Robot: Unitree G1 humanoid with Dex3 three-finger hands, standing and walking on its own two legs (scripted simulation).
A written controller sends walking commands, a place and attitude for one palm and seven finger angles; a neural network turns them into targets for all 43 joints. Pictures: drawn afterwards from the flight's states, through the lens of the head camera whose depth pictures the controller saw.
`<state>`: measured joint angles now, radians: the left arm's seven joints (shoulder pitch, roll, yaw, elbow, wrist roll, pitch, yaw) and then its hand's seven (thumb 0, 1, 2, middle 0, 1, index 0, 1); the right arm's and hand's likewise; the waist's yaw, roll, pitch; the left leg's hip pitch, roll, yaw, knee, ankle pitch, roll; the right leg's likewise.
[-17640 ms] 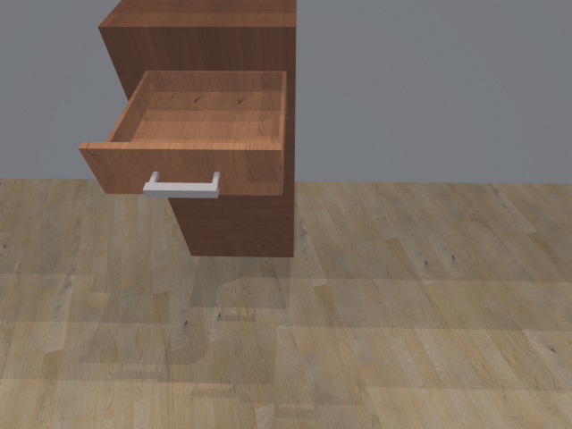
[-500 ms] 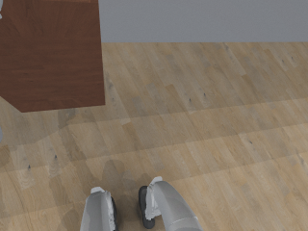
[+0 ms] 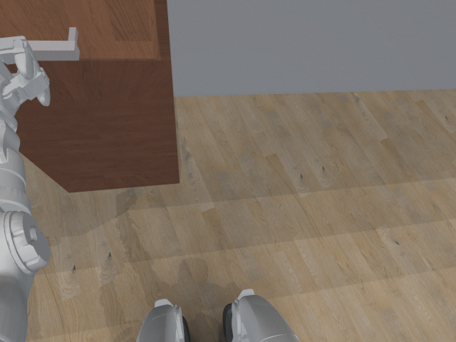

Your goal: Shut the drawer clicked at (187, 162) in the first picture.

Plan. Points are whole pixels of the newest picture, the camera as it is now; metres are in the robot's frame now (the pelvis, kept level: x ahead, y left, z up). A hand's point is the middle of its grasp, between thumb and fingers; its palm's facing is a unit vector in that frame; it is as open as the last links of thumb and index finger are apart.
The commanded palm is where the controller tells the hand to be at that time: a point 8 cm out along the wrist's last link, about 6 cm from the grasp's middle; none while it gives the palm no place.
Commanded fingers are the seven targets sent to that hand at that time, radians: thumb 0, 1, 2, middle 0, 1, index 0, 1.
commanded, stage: draw the hand back to the body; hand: left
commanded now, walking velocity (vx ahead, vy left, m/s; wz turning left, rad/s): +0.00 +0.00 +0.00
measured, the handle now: (29, 41) +0.61 +0.27 +0.07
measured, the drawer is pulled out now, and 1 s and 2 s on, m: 0.00 0.00 0.00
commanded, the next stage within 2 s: step back with the hand held close in 1.30 s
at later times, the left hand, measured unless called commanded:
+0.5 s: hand out of the picture +0.35 +0.24 +0.14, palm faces +0.13 -0.98 -0.15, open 3.2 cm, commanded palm +0.31 +0.29 +0.16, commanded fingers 0.00 0.90 0.90 -1.40 -1.60 -1.40 -1.60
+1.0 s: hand out of the picture +0.22 +0.23 +0.21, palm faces +0.38 -0.85 -0.35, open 3.2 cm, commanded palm +0.16 +0.27 +0.24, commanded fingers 0.00 0.90 0.90 -1.40 -1.60 -1.40 -1.60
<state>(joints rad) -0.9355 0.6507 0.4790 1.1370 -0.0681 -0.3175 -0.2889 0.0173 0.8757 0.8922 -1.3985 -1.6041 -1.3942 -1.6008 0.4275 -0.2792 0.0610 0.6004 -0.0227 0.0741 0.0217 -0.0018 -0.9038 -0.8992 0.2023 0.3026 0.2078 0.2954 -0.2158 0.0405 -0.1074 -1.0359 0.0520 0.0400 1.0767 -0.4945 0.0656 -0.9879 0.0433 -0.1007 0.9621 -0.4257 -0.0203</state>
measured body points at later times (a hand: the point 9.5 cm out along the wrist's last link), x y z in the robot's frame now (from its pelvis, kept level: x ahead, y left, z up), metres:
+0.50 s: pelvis +0.02 +0.00 +0.05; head +0.05 +0.00 +0.50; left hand +0.34 +0.29 +0.15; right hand +0.19 -0.24 -0.04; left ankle +0.00 +0.07 -0.66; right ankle +0.01 -0.12 -0.66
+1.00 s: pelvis +0.01 -0.02 +0.08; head -0.01 -0.05 +0.53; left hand +0.19 +0.27 +0.23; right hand +0.20 -0.23 -0.01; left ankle +0.00 +0.07 -0.66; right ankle +0.01 -0.12 -0.66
